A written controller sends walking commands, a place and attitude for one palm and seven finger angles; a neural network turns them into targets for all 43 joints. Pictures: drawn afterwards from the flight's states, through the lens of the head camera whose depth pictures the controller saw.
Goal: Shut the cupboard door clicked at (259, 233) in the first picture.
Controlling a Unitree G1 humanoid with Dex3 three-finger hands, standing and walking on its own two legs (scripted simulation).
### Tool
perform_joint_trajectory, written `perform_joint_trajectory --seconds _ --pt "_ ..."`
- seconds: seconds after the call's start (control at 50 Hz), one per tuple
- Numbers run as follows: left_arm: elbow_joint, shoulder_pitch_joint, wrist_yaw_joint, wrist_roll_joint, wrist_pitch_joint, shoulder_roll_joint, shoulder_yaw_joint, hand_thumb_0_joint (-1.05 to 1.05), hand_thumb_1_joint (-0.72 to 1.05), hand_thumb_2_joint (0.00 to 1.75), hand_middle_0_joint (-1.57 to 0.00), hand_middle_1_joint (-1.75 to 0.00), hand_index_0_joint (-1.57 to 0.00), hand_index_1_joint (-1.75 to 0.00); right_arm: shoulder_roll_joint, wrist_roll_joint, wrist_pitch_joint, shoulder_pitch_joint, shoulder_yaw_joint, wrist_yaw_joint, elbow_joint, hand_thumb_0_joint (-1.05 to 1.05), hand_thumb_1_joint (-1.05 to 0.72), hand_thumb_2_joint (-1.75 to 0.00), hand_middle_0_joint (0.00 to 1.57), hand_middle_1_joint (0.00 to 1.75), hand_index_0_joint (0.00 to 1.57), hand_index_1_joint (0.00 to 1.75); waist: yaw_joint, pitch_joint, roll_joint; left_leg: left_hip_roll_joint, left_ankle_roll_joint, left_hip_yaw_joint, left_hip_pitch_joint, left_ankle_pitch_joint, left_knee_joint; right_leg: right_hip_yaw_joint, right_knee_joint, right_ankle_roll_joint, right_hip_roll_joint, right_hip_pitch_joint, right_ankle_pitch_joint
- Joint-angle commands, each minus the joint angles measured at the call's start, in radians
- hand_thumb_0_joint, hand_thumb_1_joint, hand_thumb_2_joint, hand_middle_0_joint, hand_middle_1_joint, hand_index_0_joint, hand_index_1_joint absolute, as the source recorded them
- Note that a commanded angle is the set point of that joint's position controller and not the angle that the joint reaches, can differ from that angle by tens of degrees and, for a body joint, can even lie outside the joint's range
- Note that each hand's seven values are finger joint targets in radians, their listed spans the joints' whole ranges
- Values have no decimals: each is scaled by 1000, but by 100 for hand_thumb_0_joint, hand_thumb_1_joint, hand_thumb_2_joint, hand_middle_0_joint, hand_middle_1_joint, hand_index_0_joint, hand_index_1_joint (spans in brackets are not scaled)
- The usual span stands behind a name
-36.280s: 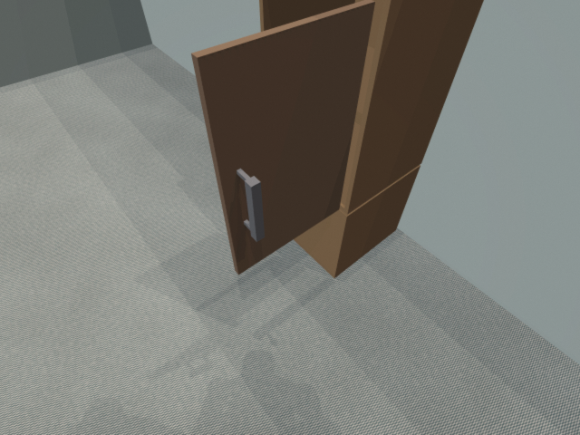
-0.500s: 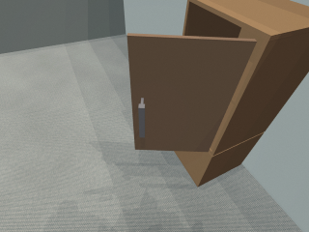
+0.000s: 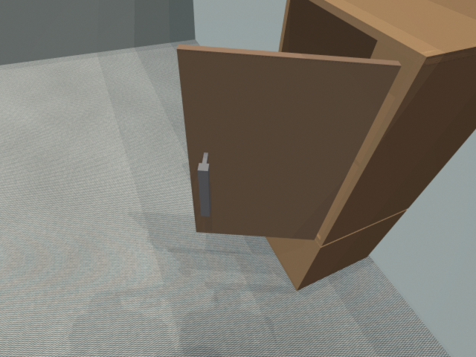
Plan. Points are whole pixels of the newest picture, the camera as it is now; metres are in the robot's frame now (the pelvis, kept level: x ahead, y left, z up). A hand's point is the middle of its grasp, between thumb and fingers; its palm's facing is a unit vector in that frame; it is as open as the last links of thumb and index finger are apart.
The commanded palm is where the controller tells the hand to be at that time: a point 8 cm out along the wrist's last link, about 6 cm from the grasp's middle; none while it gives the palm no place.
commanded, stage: shuffle to correct the standing spot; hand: left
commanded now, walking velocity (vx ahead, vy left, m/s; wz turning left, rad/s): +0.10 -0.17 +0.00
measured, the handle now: (205, 185) +0.51 +0.11 -0.07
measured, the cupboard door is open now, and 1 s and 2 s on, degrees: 63 63 63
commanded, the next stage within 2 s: come to a stop and stand still in 0.26 s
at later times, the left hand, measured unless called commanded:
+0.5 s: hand out of the picture +0.11 +0.11 -0.17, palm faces +0.01 -0.98 -0.21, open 7.4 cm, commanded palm none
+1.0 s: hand out of the picture +0.10 +0.13 -0.17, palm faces -0.03 -0.97 -0.23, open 7.4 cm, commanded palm none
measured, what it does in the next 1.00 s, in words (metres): steps on the spot: right foot, then left foot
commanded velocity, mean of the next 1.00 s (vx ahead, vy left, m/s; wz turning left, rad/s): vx -0.02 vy -0.02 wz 0.00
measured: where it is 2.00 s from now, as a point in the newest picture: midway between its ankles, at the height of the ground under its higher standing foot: outside the picture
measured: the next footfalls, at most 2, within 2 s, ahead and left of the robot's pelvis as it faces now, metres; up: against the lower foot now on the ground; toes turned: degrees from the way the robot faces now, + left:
right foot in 0.34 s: +0.13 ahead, -0.21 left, +0.00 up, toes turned -3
left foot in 0.54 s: +0.13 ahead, +0.01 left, +0.00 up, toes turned +2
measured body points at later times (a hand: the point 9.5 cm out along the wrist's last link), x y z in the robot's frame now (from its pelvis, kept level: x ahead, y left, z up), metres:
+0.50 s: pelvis +0.06 -0.07 +0.00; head +0.08 -0.07 +0.45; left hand +0.11 +0.16 -0.16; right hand +0.07 -0.33 -0.15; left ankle +0.06 +0.02 -0.70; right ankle +0.09 -0.20 -0.73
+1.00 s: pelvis +0.06 -0.06 +0.00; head +0.07 -0.06 +0.45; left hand +0.10 +0.18 -0.16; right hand +0.13 -0.30 -0.15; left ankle +0.09 +0.01 -0.73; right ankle +0.09 -0.20 -0.73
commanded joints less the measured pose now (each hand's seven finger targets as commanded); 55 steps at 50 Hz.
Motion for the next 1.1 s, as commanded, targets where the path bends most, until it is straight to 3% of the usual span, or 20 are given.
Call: perform_joint_trajectory --seconds 0.0,0.02,0.04,0.16,0.24,0.28,0.32,0.34,0.38,0.4,0.48,0.54,0.62,0.78,0.84,0.86,0.9,0.94,1.0,1.08 --pt "-45 24 5 -11 0 76 23 0 90 90 -20 -30 -20 -30 -105 -10 -51 164 -25 -21 0 0 -90 -90 20 30 20 30 -74 26 106 147 56 -171 294 239 -320 84 128 -37 -85 -259 157" --pt "-69 14 0 -10 -2 42 14 0 90 90 -20 -30 -20 -30 -195 -21 -44 220 -47 -28 3 0 -90 -90 20 30 20 30 -87 33 283 375 160 -440 337 259 -445 -12 314 19 -26 -410 -153" --pt "-97 -67 1 10 5 92 25 0 90 90 -20 -30 -20 -30 -195 -25 -42 227 -45 -27 5 0 -90 -90 20 30 20 30 -100 101 216 414 192 -461 245 266 -480 56 457 15 -59 -442 -231" --pt "-106 -95 -33 -8 22 48 40 0 90 90 -20 -30 -20 -30 -173 -22 -57 31 -43 -30 -64 0 -90 -90 20 30 20 30 -12 47 153 292 140 -155 99 330 -457 64 348 57 -133 -317 -10" --pt "-108 -77 -42 -6 22 53 45 0 90 90 -20 -30 -20 -30 -201 -25 -34 -14 -68 -21 -79 0 -90 -90 20 30 20 30 -1 40 164 243 87 -96 -18 124 -379 -45 87 64 -74 -99 92" --pt "-88 8 -36 -4 12 102 57 0 90 90 -20 -30 -20 -30 -184 -25 -21 -12 -71 -12 -83 0 -90 -90 20 30 20 30 39 19 46 167 33 -43 -104 -5 -210 -51 -54 53 -55 63 113" --pt "-88 59 -13 4 3 244 82 0 90 90 -20 -30 -20 -30 -65 -13 -9 -33 -43 -4 -134 0 -90 -90 20 30 20 30 73 8 -343 -20 -25 89 -314 -250 239 356 -284 -107 -349 120 -31" --pt "-104 46 -3 2 8 233 82 0 90 90 -20 -30 -20 -30 -84 -11 -3 -75 -42 -8 -155 0 -90 -90 20 30 20 30 84 -1 -270 7 -7 -1 -302 -227 387 390 -308 -174 -363 45 -105" --pt "-126 -86 10 -1 1 181 73 0 90 90 -20 -30 -20 -30 -97 -14 -5 -55 -41 -1 -143 0 -90 -90 20 30 20 30 18 8 -208 43 -10 -46 -255 -121 427 303 -265 -173 -328 -34 13" --pt "-133 -131 21 1 -4 156 61 0 90 90 -20 -30 -20 -30 -68 -13 -2 -26 -34 5 -130 0 -90 -90 20 30 20 30 -11 -5 -118 43 -19 -42 -167 -95 354 242 -237 -161 -316 -81 116" --pt "-122 -175 23 -16 -19 165 34 0 90 90 -20 -30 -20 -30 -25 0 -8 58 1 8 -74 0 -90 -90 20 30 20 30 -44 -16 -74 -3 -38 -8 143 168 -184 121 -131 -86 -248 -162 275" --pt "-122 -137 16 -26 -9 110 21 0 90 90 -20 -30 -20 -30 -125 -2 -20 -22 -3 5 -103 0 -90 -90 20 30 20 30 15 25 99 143 39 -173 55 417 -344 62 -101 35 -132 -78 163" --pt "-78 -96 27 -20 -4 139 23 0 90 90 -20 -30 -20 -30 -118 0 -19 -86 -9 -4 -115 0 -90 -90 20 30 20 30 29 -32 162 104 36 -118 119 641 -299 54 -53 34 -150 18 333" --pt "-125 -124 29 -8 5 181 37 0 90 90 -20 -30 -20 -30 -119 -2 21 -96 -35 4 -160 0 -90 -90 20 30 20 30 -5 -47 -76 36 -6 -46 120 335 -159 166 -93 -43 -257 -76 405" --pt "-137 -158 26 -8 10 178 35 0 90 90 -20 -30 -20 -30 -103 -5 21 -94 -28 10 -157 0 -90 -90 20 30 20 30 -15 -15 -72 31 -2 -65 130 235 -199 162 -128 -42 -242 -158 208" --pt "-127 -98 58 -5 -7 183 15 0 90 90 -20 -30 -20 -30 -163 10 -6 -108 -29 17 -214 0 -90 -90 20 30 20 30 -19 -117 13 45 -21 -20 161 247 -147 173 -68 -19 -236 -64 445" --pt "-179 -160 45 -12 -15 215 17 0 90 90 -20 -30 -20 -30 -113 -7 -7 -98 -9 32 -239 0 -90 -90 20 30 20 30 -20 -121 64 3 -11 -39 110 121 -209 155 -38 -44 -225 -98 85" --pt "-188 -154 35 -10 -1 183 10 0 90 90 -20 -30 -20 -30 -156 -10 -12 -96 -10 30 -263 0 -90 -90 20 30 20 30 -16 15 164 102 38 -198 -6 37 -366 45 26 2 -110 -169 -73" --pt "-166 -88 21 -1 5 145 -2 0 90 90 -20 -30 -20 -30 -169 -10 -13 -130 -7 26 -284 0 -90 -90 20 30 20 30 27 83 80 115 70 -231 -147 -123 -450 21 45 9 -85 -78 3" --pt "-166 -84 17 -7 -1 155 -4 0 90 90 -20 -30 -20 -30 -182 -10 -12 -96 -3 29 -264 0 -90 -90 20 30 20 30 13 79 40 85 49 -207 -109 -177 -458 64 -10 6 -88 -102 -27"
